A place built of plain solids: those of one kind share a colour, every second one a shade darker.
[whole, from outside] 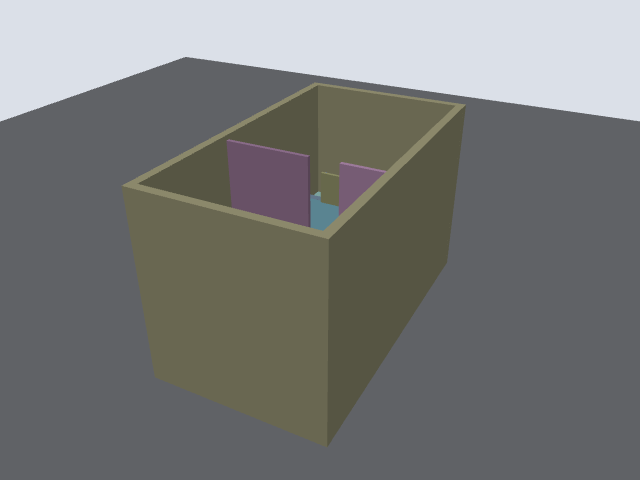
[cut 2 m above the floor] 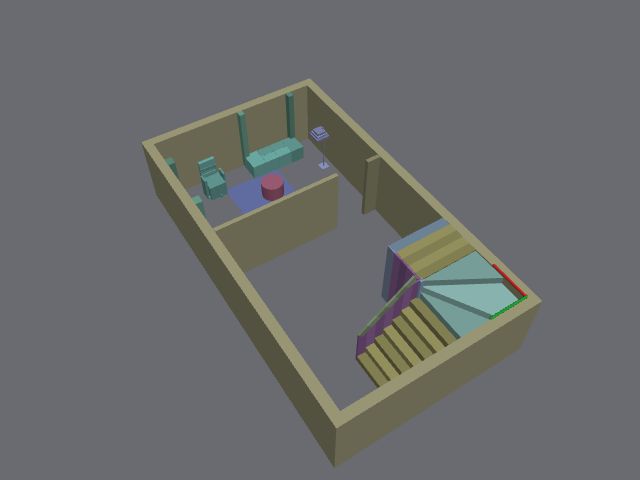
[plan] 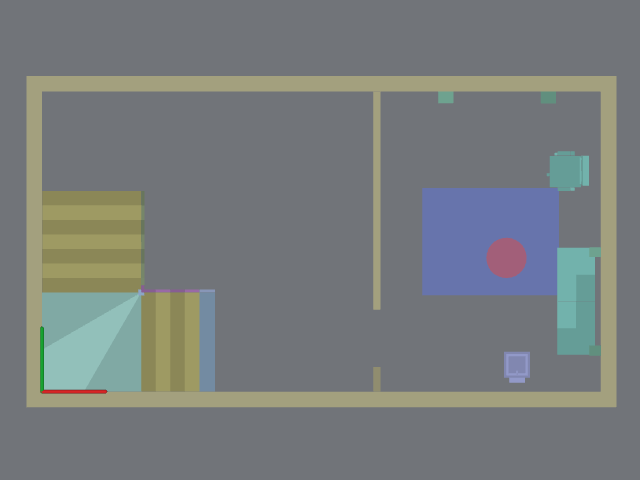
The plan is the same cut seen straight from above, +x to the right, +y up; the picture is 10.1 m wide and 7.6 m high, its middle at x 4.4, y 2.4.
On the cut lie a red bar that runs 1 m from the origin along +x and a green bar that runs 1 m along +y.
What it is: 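A home built round its stair; the hall at the stair's foot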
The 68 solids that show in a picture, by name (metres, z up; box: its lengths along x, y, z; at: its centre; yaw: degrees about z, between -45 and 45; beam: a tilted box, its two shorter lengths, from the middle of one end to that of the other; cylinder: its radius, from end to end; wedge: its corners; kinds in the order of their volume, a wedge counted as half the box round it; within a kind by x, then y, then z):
{
 "wall_1": {"box": [0.25, 5.25, 5.77], "at": [-0.12, 2.37, 2.83]},
 "wall_2": {"box": [9.35, 0.25, 5.77], "at": [4.42, -0.12, 2.83]},
 "wall_3": {"box": [9.35, 0.25, 5.77], "at": [4.42, 4.87, 2.83]},
 "wall_4": {"box": [0.12, 0.39, 3.0], "at": [5.3, 0.2, 1.45]},
 "wall_5": {"box": [0.12, 3.45, 3.0], "at": [5.3, 3.02, 1.45]},
 "wall_6": {"box": [0.25, 5.25, 5.77], "at": [8.97, 2.37, 2.83]},
 "step_1": {"box": [1.57, 0.23, 1.43], "at": [0.78, 1.68, 0.66]},
 "step_2": {"box": [1.57, 0.23, 1.23], "at": [0.78, 1.91, 0.57]},
 "step_3": {"box": [1.57, 0.23, 1.03], "at": [0.78, 2.14, 0.47]},
 "step_4": {"box": [1.57, 0.23, 0.84], "at": [0.78, 2.37, 0.37]},
 "step_5": {"box": [1.57, 0.23, 0.64], "at": [0.78, 2.6, 0.27]},
 "step_6": {"box": [1.57, 0.23, 0.44], "at": [0.78, 2.83, 0.17]},
 "step_7": {"box": [1.57, 0.23, 0.25], "at": [0.78, 3.06, 0.07]},
 "step_8": {"box": [0.23, 1.57, 2.22], "at": [1.69, 0.78, 1.06]},
 "step_9": {"box": [0.23, 1.57, 2.42], "at": [1.92, 0.78, 1.16]},
 "step_10": {"box": [0.23, 1.57, 2.61], "at": [2.15, 0.78, 1.26]},
 "step_11": {"box": [0.23, 1.57, 2.81], "at": [2.38, 0.78, 1.35]},
 "winder_1": {"wedge": [[0.0, 0.0, -0.05], [0.0, 0.0, 1.77], [0.0, 0.66, -0.05], [0.0, 0.66, 1.77], [0.67, 0.0, -0.05], [0.67, 0.0, 1.77], [1.57, 1.57, -0.05], [1.57, 1.57, -0.05], [1.57, 1.57, 1.77], [1.57, 1.57, 1.77]]},
 "winder_2": {"wedge": [[0.0, 0.66, -0.05], [0.0, 0.66, -0.05], [0.0, 0.66, 1.57], [0.0, 0.66, 1.57], [0.0, 1.57, -0.05], [0.0, 1.57, 1.57], [1.57, 1.57, -0.05], [1.57, 1.57, -0.05], [1.57, 1.57, 1.57], [1.57, 1.57, 1.57]]},
 "winder_3": {"wedge": [[0.66, 0.0, -0.05], [0.66, 0.0, 1.97], [1.57, 0.0, -0.05], [1.57, 0.0, 1.97], [1.57, 1.57, -0.05], [1.57, 1.57, -0.05], [1.57, 1.57, 1.97], [1.57, 1.57, 1.97]]},
 "upper_floor_1": {"box": [2.51, 5.0, 0.18], "at": [3.99, 2.37, 2.86]},
 "upper_partition_1": {"box": [0.12, 2.51, 2.67], "at": [5.3, 1.26, 4.23]},
 "upper_partition_2": {"box": [0.12, 1.34, 2.67], "at": [5.3, 4.08, 4.23]},
 "head_1": {"box": [0.25, 1.57, 3.0], "at": [2.61, 0.78, 1.45]},
 "slotfit_living_seat_1": {"box": [0.2, 0.06, 0.73], "at": [8.26, 3.21, 0.32]},
 "slotfit_living_seat_2": {"box": [0.2, 0.07, 0.73], "at": [8.26, 3.77, 0.32]},
 "slotfit_living_seat_3": {"box": [0.5, 0.5, 0.52], "at": [8.29, 3.48, 0.21]},
 "slotfit_living_seat_4": {"box": [0.3, 0.42, 0.5], "at": [8.31, 1.22, 0.2]},
 "slotfit_living_seat_5": {"box": [0.3, 0.42, 0.5], "at": [8.31, 1.64, 0.2]},
 "slotfit_living_seat_6": {"box": [0.6, 0.42, 0.5], "at": [8.46, 0.79, 0.2]},
 "slotfit_living_seat_7": {"box": [0.6, 0.84, 0.41], "at": [8.46, 1.01, 0.15]},
 "slotfit_living_seat_8": {"box": [0.6, 0.85, 0.41], "at": [8.46, 1.85, 0.15]},
 "slotfit_living_seat_9": {"box": [0.6, 0.42, 0.5], "at": [8.46, 2.07, 0.2]},
 "slotfit_living_seat_10": {"box": [0.025, 0.42, 0.65], "at": [8.52, 3.5, 0.28]},
 "slotfit_living_seat_11": {"box": [0.05, 0.47, 0.83], "at": [8.56, 3.5, 0.37]},
 "slotfit_living_seat_12": {"box": [0.3, 0.42, 0.5], "at": [8.61, 1.22, 0.2]},
 "slotfit_living_seat_13": {"box": [0.3, 0.42, 0.5], "at": [8.61, 1.64, 0.2]},
 "slotfit_living_seat_14": {"box": [0.1, 0.47, 1.04], "at": [8.61, 3.5, 0.47]},
 "curtains_1": {"box": [0.25, 0.19, 2.17], "at": [6.39, 4.66, 1.14]},
 "curtains_2": {"box": [0.25, 0.19, 2.17], "at": [8.02, 4.66, 1.14]},
 "curtains_3": {"box": [0.19, 0.16, 2.21], "at": [8.76, 0.65, 1.17]},
 "curtains_4": {"box": [0.19, 0.16, 2.21], "at": [8.76, 2.21, 1.17]},
 "well_guard_1": {"box": [0.1, 3.17, 1.05], "at": [2.79, 3.16, 3.43]},
 "guard_1": {"box": [0.05, 0.23, 2.33], "at": [1.59, 1.68, 1.11]},
 "guard_2": {"box": [0.05, 0.23, 2.13], "at": [1.59, 1.91, 1.02]},
 "guard_3": {"box": [0.05, 0.23, 1.93], "at": [1.59, 2.14, 0.92]},
 "guard_4": {"box": [0.05, 0.23, 1.74], "at": [1.59, 2.37, 0.82]},
 "guard_5": {"box": [0.05, 0.23, 1.54], "at": [1.59, 2.6, 0.72]},
 "guard_6": {"box": [0.05, 0.23, 1.34], "at": [1.59, 2.83, 0.62]},
 "guard_7": {"box": [0.05, 0.23, 1.15], "at": [1.59, 3.06, 0.52]},
 "guard_8": {"box": [0.23, 0.05, 3.12], "at": [1.69, 1.59, 1.51]},
 "guard_9": {"box": [0.23, 0.05, 3.32], "at": [1.92, 1.59, 1.61]},
 "guard_10": {"box": [0.23, 0.05, 3.51], "at": [2.15, 1.59, 1.71]},
 "guard_11": {"box": [0.23, 0.05, 3.71], "at": [2.38, 1.59, 1.8]},
 "laid_rug_rug_living_1": {"box": [2.17, 1.7, 0.05], "at": [7.1, 2.37, -0.02]},
 "clutter_living_1": {"cylinder": 0.32, "from": [7.35, 2.12, -0.05], "to": [7.35, 2.12, 0.47]},
 "head_guard_1": {"box": [0.25, 0.05, 3.9], "at": [2.61, 1.59, 1.9]},
 "newel_1": {"box": [0.1, 0.1, 3.12], "at": [1.57, 1.57, 1.51]},
 "slotfit_living_corner_1": {"box": [0.25, 0.25, 0.07], "at": [7.52, 0.26, -0.01]},
 "slotfit_living_corner_2": {"box": [0.42, 0.42, 0.07], "at": [7.52, 0.42, 1.28]},
 "slotfit_living_corner_3": {"box": [0.34, 0.34, 0.07], "at": [7.52, 0.42, 1.35]},
 "slotfit_living_corner_4": {"box": [0.27, 0.27, 0.07], "at": [7.52, 0.42, 1.42]},
 "guard_cap_1": {"beam": [0.17, 0.05], "from": [1.59, 1.97, 2.01], "to": [1.59, 1.74, 2.21]},
 "guard_cap_2": {"beam": [0.17, 0.05], "from": [1.59, 2.2, 1.82], "to": [1.59, 1.97, 2.02]},
 "guard_cap_3": {"beam": [0.17, 0.05], "from": [1.59, 2.43, 1.62], "to": [1.59, 2.2, 1.82]},
 "guard_cap_4": {"beam": [0.17, 0.05], "from": [1.59, 2.66, 1.42], "to": [1.59, 2.43, 1.62]},
 "guard_cap_5": {"beam": [0.17, 0.05], "from": [1.59, 2.89, 1.23], "to": [1.59, 2.66, 1.43]},
 "guard_cap_6": {"beam": [0.17, 0.05], "from": [1.59, 3.12, 1.03], "to": [1.59, 2.89, 1.23]}
}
